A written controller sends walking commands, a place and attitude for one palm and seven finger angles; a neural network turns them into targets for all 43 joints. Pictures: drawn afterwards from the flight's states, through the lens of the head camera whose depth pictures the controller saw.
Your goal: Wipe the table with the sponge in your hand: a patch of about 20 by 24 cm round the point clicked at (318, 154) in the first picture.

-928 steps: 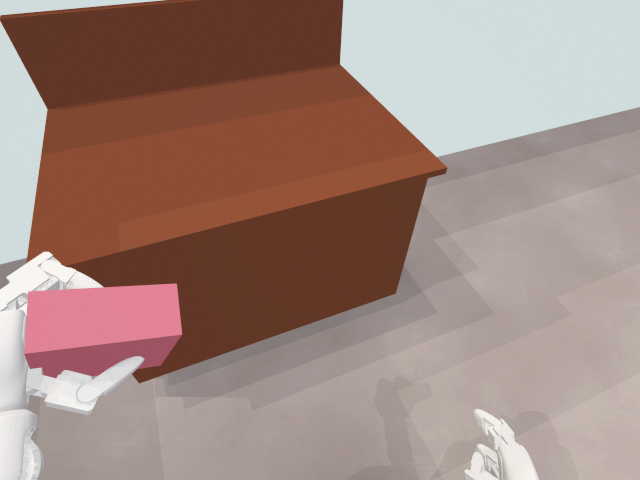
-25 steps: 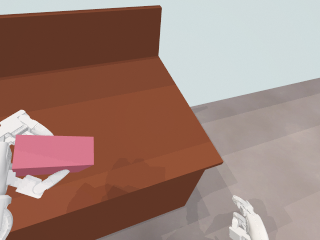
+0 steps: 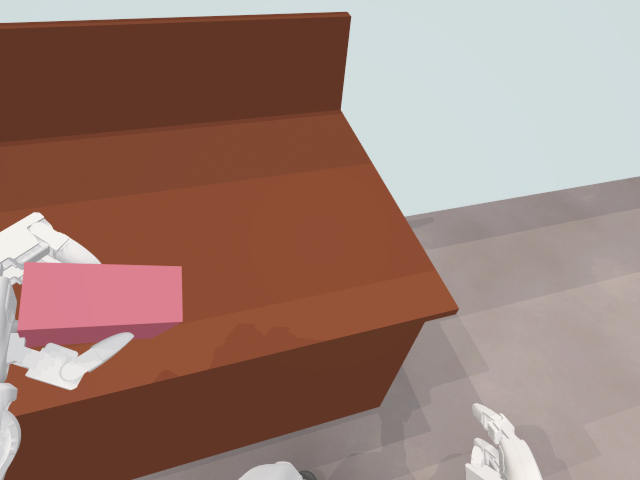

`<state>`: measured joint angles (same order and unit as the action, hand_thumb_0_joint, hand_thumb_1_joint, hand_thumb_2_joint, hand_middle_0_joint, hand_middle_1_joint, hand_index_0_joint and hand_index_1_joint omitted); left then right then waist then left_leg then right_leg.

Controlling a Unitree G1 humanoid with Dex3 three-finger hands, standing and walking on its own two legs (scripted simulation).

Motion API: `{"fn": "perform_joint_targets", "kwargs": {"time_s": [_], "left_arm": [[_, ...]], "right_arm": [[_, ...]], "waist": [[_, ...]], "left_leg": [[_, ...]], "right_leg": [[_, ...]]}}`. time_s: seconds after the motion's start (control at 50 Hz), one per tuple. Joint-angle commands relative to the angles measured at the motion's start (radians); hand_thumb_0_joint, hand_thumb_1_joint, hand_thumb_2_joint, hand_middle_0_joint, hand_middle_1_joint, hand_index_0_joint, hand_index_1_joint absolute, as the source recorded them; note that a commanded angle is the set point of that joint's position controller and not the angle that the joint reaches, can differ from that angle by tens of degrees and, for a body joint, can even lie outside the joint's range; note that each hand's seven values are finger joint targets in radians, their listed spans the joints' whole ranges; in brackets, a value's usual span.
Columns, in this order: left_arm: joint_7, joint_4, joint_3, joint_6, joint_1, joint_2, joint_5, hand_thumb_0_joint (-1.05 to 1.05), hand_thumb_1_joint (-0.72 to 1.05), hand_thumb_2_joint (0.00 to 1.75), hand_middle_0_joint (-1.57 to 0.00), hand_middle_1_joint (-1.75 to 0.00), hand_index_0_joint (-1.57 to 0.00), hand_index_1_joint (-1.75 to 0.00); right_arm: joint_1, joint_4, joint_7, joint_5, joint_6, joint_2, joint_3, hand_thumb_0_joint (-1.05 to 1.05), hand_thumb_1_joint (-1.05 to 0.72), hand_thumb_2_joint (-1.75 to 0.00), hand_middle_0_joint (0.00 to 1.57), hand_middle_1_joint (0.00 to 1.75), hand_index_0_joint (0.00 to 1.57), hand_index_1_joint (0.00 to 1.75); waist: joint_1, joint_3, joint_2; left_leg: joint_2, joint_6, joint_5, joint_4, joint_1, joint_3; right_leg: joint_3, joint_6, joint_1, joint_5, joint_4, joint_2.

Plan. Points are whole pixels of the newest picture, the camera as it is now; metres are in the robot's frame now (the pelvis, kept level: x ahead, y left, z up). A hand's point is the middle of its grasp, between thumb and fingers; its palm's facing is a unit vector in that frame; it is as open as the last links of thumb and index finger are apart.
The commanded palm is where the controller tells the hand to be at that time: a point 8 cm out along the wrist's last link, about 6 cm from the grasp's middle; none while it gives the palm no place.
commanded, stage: come to a stop and stand still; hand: left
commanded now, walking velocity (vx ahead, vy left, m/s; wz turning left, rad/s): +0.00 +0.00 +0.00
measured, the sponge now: (122, 307) +0.23 +0.22 +0.15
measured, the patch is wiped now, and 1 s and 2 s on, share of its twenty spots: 0.00 0.00 0.00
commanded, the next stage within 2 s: look again from close up in 0.20 s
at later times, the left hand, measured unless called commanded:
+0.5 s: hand out of the picture +0.18 +0.32 +0.18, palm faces +0.38 -0.83 -0.41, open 9.5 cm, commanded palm +0.13 +0.34 +0.19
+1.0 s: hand out of the picture +0.13 +0.34 +0.19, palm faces +0.28 -0.85 -0.44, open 9.5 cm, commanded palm +0.08 +0.38 +0.19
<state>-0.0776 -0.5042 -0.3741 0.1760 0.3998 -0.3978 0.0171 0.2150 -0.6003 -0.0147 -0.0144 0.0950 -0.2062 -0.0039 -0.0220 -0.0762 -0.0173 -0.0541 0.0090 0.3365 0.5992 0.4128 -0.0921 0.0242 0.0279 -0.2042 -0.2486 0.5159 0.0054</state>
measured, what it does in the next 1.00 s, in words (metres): steps to the left: right foot, then left foot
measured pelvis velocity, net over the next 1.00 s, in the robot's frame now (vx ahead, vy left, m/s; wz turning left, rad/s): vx -0.11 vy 0.12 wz -0.11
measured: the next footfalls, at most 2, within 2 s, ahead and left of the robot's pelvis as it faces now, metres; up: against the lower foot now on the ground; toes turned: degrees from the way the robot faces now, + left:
right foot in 0.26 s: +0.02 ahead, -0.07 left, +0.00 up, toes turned -4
left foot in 0.42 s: -0.04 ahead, +0.23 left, +0.00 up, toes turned -8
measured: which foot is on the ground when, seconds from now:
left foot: down 0.00-0.22, up 0.24-0.40, down 0.42-1.00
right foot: down 0.00-0.10, up 0.12-0.24, down 0.26-0.72, up 0.74-1.00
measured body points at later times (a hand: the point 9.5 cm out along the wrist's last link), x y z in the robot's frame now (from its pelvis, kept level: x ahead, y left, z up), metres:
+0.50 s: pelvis -0.06 +0.08 -0.01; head -0.04 +0.10 +0.44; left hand +0.16 +0.36 +0.20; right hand +0.09 -0.16 -0.09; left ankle -0.08 +0.25 -0.73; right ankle -0.02 -0.05 -0.72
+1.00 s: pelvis -0.11 +0.12 +0.00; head -0.08 +0.14 +0.45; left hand +0.11 +0.38 +0.21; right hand -0.01 -0.13 -0.09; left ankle -0.07 +0.24 -0.73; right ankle -0.12 +0.02 -0.70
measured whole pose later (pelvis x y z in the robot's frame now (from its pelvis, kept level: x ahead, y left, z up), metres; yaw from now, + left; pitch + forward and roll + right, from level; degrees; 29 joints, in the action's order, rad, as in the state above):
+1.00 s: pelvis -0.11 +0.12 +0.00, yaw -6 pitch +0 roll -3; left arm -0.08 -0.57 -0.43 0.22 0.45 -0.39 0.02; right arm 0.30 -0.61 0.02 -0.01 0.11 -0.17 -0.01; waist 0.01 -0.04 0.00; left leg 0.04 0.01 0.30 0.64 0.33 0.06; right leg 0.07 0.05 -0.39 -0.33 0.82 0.05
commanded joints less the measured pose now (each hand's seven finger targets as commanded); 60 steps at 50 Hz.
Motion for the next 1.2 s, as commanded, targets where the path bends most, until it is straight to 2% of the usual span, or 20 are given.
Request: {"fn": "perform_joint_targets", "kwargs": {"time_s": [0.0, 0.08, 0.16, 0.18, 0.2, 0.22, 0.24, 0.28, 0.32, 0.4, 0.48, 0.54, 0.58, 0.64, 0.68, 0.72, 0.76, 1.02, 1.08, 1.18], "left_arm": [[-0.021, -0.200, -0.059, 0.051, -0.157, -0.115, 0.021, 0.00, 0.10, 1.30, -1.20, -1.60, -1.20, -1.60], [-0.030, -0.278, -0.096, 0.058, -0.295, -0.168, 0.006, 0.00, 0.10, 1.30, -1.20, -1.60, -1.20, -1.60], [-0.009, -0.304, -0.181, 0.058, -0.290, -0.230, 0.039, 0.00, 0.10, 1.30, -1.20, -1.60, -1.20, -1.60], [-0.013, -0.262, -0.196, 0.069, -0.155, -0.240, 0.035, 0.00, 0.10, 1.30, -1.20, -1.60, -1.20, -1.60], [-0.013, -0.247, -0.161, 0.085, -0.024, -0.225, 0.003, 0.00, 0.10, 1.30, -1.20, -1.60, -1.20, -1.60], [0.006, -0.262, -0.060, 0.073, -0.009, -0.066, 0.033, 0.00, 0.10, 1.30, -1.20, -1.60, -1.20, -1.60], [0.026, -0.397, -0.111, 0.073, -0.141, -0.150, 0.044, 0.00, 0.10, 1.30, -1.20, -1.60, -1.20, -1.60], [-0.004, -0.292, -0.214, 0.076, -0.088, -0.217, 0.038, 0.00, 0.10, 1.30, -1.20, -1.60, -1.20, -1.60], [-0.019, -0.295, -0.156, 0.103, -0.086, -0.163, 0.024, 0.00, 0.10, 1.30, -1.20, -1.60, -1.20, -1.60], [-0.081, -0.150, -0.149, 0.105, -0.154, -0.187, 0.014, 0.00, 0.10, 1.30, -1.20, -1.60, -1.20, -1.60], [-0.048, -0.237, -0.151, 0.104, -0.242, -0.233, -0.006, 0.00, 0.10, 1.30, -1.20, -1.60, -1.20, -1.60], [-0.032, -0.253, -0.091, 0.085, -0.105, -0.139, -0.007, 0.00, 0.10, 1.30, -1.20, -1.60, -1.20, -1.60], [-0.031, -0.212, -0.135, 0.083, 0.003, -0.176, 0.031, 0.00, 0.10, 1.30, -1.20, -1.60, -1.20, -1.60], [-0.031, -0.213, -0.204, 0.070, 0.099, -0.191, 0.035, 0.00, 0.10, 1.30, -1.20, -1.60, -1.20, -1.60], [-0.034, -0.251, -0.198, 0.074, 0.037, -0.183, 0.045, 0.00, 0.10, 1.30, -1.20, -1.60, -1.20, -1.60], [-0.051, -0.340, -0.186, 0.103, -0.129, -0.210, 0.024, 0.00, 0.10, 1.30, -1.20, -1.60, -1.20, -1.60], [-0.031, -0.237, -0.184, 0.114, -0.187, -0.230, 0.004, 0.00, 0.10, 1.30, -1.20, -1.60, -1.20, -1.60], [-0.019, -0.153, -0.187, 0.083, -0.051, -0.206, 0.007, 0.00, 0.10, 1.30, -1.20, -1.60, -1.20, -1.60], [-0.032, -0.143, -0.175, 0.081, -0.100, -0.196, 0.026, 0.00, 0.10, 1.30, -1.20, -1.60, -1.20, -1.60], [-0.053, -0.291, -0.168, 0.095, -0.023, -0.214, 0.024, 0.00, 0.10, 1.30, -1.20, -1.60, -1.20, -1.60]], "right_arm": [[-0.079, 0.126, -0.010, -0.001, 0.044, -0.115, -0.045, 0.00, -0.90, -0.90, 0.20, 0.30, 0.20, 0.30], [-0.117, 0.127, -0.015, 0.015, 0.060, -0.134, -0.045, 0.00, -0.90, -0.90, 0.20, 0.30, 0.20, 0.30], [-0.130, 0.148, 0.036, 0.040, 0.103, -0.120, -0.116, 0.00, -0.90, -0.90, 0.20, 0.30, 0.20, 0.30], [-0.103, 0.150, 0.046, 0.018, 0.102, -0.109, -0.105, 0.00, -0.90, -0.90, 0.20, 0.30, 0.20, 0.30], [-0.015, 0.139, 0.055, -0.026, 0.083, -0.092, -0.090, 0.00, -0.90, -0.90, 0.20, 0.30, 0.20, 0.30], [-0.006, 0.165, 0.048, -0.057, 0.063, -0.101, -0.099, 0.00, -0.90, -0.90, 0.20, 0.30, 0.20, 0.30], [-0.070, 0.161, 0.051, -0.041, 0.059, -0.085, -0.089, 0.00, -0.90, -0.90, 0.20, 0.30, 0.20, 0.30], [-0.082, 0.162, 0.051, 0.013, 0.071, -0.058, -0.032, 0.00, -0.90, -0.90, 0.20, 0.30, 0.20, 0.30], [-0.131, 0.175, 0.042, 0.001, 0.082, -0.100, -0.051, 0.00, -0.90, -0.90, 0.20, 0.30, 0.20, 0.30], [-0.044, 0.078, -0.027, 0.028, 0.124, -0.076, -0.036, 0.00, -0.90, -0.90, 0.20, 0.30, 0.20, 0.30], [-0.081, 0.115, -0.013, 0.039, 0.087, -0.087, -0.041, 0.00, -0.90, -0.90, 0.20, 0.30, 0.20, 0.30], [-0.086, 0.168, 0.019, -0.011, 0.086, -0.123, -0.068, 0.00, -0.90, -0.90, 0.20, 0.30, 0.20, 0.30], [-0.089, 0.182, 0.008, -0.013, 0.089, -0.107, -0.063, 0.00, -0.90, -0.90, 0.20, 0.30, 0.20, 0.30], [-0.038, 0.143, 0.010, -0.002, 0.053, -0.093, -0.060, 0.00, -0.90, -0.90, 0.20, 0.30, 0.20, 0.30], [-0.039, 0.119, -0.003, -0.003, 0.041, -0.093, -0.040, 0.00, -0.90, -0.90, 0.20, 0.30, 0.20, 0.30], [-0.058, 0.124, -0.013, 0.019, 0.054, -0.117, -0.056, 0.00, -0.90, -0.90, 0.20, 0.30, 0.20, 0.30], [-0.066, 0.110, 0.014, 0.024, 0.064, -0.113, -0.073, 0.00, -0.90, -0.90, 0.20, 0.30, 0.20, 0.30], [-0.011, 0.132, 0.003, 0.009, 0.039, -0.112, -0.056, 0.00, -0.90, -0.90, 0.20, 0.30, 0.20, 0.30], [-0.007, 0.163, 0.014, -0.027, 0.014, -0.113, -0.089, 0.00, -0.90, -0.90, 0.20, 0.30, 0.20, 0.30], [-0.079, 0.178, 0.026, 0.001, -0.021, -0.080, -0.052, 0.00, -0.90, -0.90, 0.20, 0.30, 0.20, 0.30]], "waist": [[0.047, 0.091, 0.160], [0.039, 0.074, -0.364], [-0.076, 0.100, -0.407], [-0.109, 0.144, -0.214], [-0.089, 0.177, 0.419], [0.010, 0.174, 0.452], [0.036, 0.206, 0.290], [0.025, 0.175, 0.088], [0.012, 0.040, 0.057], [0.011, 0.208, -0.096], [0.043, 0.054, -0.283], [0.006, 0.180, 0.051], [0.013, 0.163, 0.255], [0.037, 0.116, 0.280], [0.061, 0.135, -0.001], [0.067, 0.067, -0.356], [0.053, 0.001, -0.292], [0.045, 0.131, -0.088], [0.037, 0.216, 0.343], [0.020, 0.098, -0.018]], "left_leg": [[0.087, -0.008, 0.083, 0.256, -0.420, 0.242], [0.267, 0.062, 0.584, -0.547, -0.045, 0.601], [0.054, 0.449, 0.207, -0.600, 0.269, 0.060], [-0.048, 0.410, 0.138, -0.148, 0.197, -0.031], [-0.110, 0.175, 0.259, 0.811, -0.078, 0.066], [-0.035, 0.048, 0.279, 1.139, -0.083, 0.354], [-0.042, -0.198, 0.230, 1.258, -0.007, 0.342], [0.063, -0.018, 0.111, 0.894, 0.203, 0.300], [0.143, -0.028, 0.093, 0.399, 0.073, 0.256], [0.051, -0.033, -0.307, -0.377, -0.313, 0.012], [0.256, -0.143, -0.746, -0.144, -0.249, 0.342], [0.116, -0.080, -0.374, 0.149, -0.079, 0.158], [0.007, -0.035, 0.147, 0.408, -0.005, 0.110], [0.081, -0.054, 0.081, 0.208, -0.269, 0.162], [0.058, -0.040, 0.026, -0.153, -0.327, 0.147], [0.264, -0.092, -0.020, -0.408, -0.138, 0.441], [0.351, -0.152, 0.043, -0.401, -0.012, 0.619], [0.206, -0.100, 0.089, 0.083, -0.013, 0.275], [0.007, -0.031, 0.190, 0.724, 0.230, 0.099], [0.126, -0.038, 0.127, 0.719, 0.190, 0.194]], "right_leg": [[-0.227, 0.153, -0.582, -0.397, -0.183, -0.210], [-0.024, -0.001, -0.270, -0.332, 0.579, 0.140], [0.194, 0.030, 0.267, -0.296, 0.338, 0.178], [0.132, 0.122, 0.270, -0.299, 0.001, 0.059], [-0.185, 0.240, -0.086, -0.072, -0.170, -0.240], [-0.257, 0.244, -0.322, 0.117, -0.078, -0.291], [-0.209, 0.235, -0.313, 0.142, -0.066, -0.290], [-0.388, 0.212, -0.139, -0.045, -0.119, -0.339], [-0.474, 0.230, -0.277, -0.014, -0.095, -0.323], [-0.075, 0.044, 0.027, 0.364, 0.252, -0.064], [0.042, -0.016, -0.177, -0.240, 0.200, 0.034], [-0.067, 0.053, 0.210, 0.160, -0.086, -0.057], [-0.335, 0.154, 0.052, -0.039, -0.201, -0.295], [-0.253, 0.133, -0.407, -0.424, -0.191, -0.242], [-0.031, 0.042, -0.413, -0.345, 0.170, -0.051], [0.028, -0.022, -0.380, -0.277, 0.732, 0.098], [-0.110, -0.026, -0.448, -0.166, 0.870, 0.052], [0.084, 0.037, 0.046, 0.002, -0.100, 0.033], [-0.327, 0.255, 0.204, 0.221, -0.110, -0.274], [-0.301, 0.294, -0.099, 0.181, -0.036, -0.301]]}}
